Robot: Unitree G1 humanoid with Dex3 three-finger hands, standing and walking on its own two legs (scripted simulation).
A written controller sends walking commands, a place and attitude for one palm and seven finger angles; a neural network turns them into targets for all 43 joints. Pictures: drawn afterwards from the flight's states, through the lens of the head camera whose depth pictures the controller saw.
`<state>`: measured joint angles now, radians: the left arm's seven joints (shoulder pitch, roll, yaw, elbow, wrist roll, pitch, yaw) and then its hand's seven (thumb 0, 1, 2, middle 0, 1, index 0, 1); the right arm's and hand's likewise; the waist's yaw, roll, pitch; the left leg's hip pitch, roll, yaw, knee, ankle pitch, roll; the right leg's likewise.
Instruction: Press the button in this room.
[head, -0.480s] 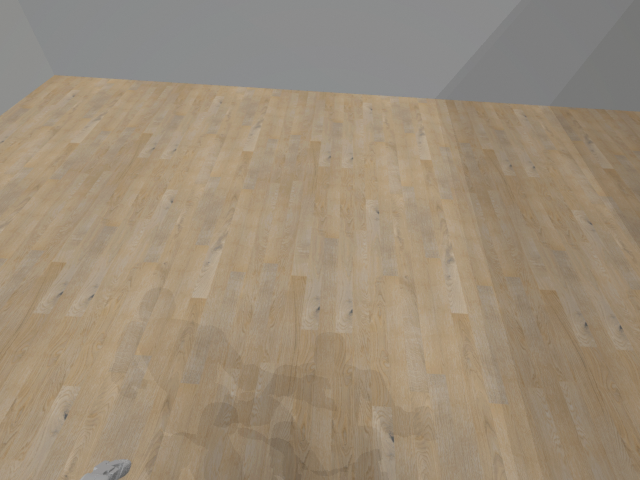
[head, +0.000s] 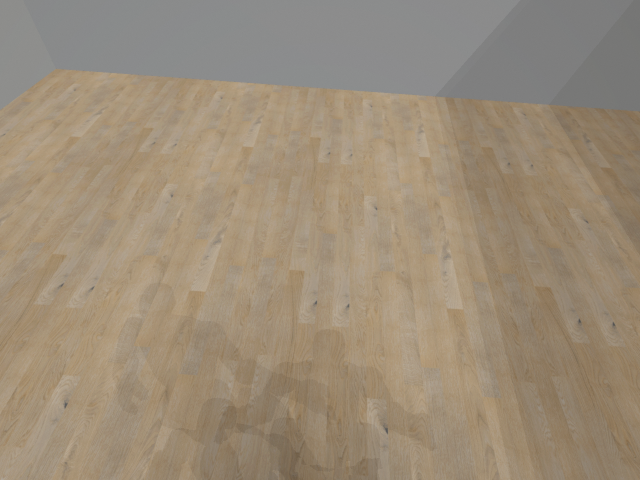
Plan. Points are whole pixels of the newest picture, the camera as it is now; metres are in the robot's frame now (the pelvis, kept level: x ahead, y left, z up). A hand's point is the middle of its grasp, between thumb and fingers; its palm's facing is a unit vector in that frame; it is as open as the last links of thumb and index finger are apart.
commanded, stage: stand and wait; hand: left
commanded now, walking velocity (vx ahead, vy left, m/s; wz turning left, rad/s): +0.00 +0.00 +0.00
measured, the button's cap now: out of the picture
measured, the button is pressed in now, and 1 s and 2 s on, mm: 0 0 0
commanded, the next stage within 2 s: turn or walk to find it in 0.42 s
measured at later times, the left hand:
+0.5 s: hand out of the picture +0.08 +0.25 -0.15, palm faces -0.03 -0.94 -0.34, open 7.4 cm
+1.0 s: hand out of the picture +0.03 +0.23 -0.18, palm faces +0.14 -0.96 -0.25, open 7.3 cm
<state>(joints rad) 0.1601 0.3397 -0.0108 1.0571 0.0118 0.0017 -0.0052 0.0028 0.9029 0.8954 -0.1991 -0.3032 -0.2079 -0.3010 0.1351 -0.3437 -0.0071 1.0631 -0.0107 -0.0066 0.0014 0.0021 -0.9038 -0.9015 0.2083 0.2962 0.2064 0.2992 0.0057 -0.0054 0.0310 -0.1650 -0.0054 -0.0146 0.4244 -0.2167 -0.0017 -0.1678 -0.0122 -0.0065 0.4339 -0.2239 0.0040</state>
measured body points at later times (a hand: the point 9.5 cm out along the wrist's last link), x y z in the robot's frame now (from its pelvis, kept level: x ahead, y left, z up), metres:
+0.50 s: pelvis +0.00 +0.00 +0.00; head +0.00 +0.00 +0.45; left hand +0.09 +0.30 -0.13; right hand +0.08 -0.30 -0.13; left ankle +0.01 +0.12 -0.74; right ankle +0.01 -0.12 -0.74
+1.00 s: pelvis -0.02 +0.01 -0.01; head +0.02 +0.03 +0.44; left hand +0.02 +0.28 -0.16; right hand +0.06 -0.22 -0.15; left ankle +0.01 +0.12 -0.74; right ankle -0.04 -0.13 -0.69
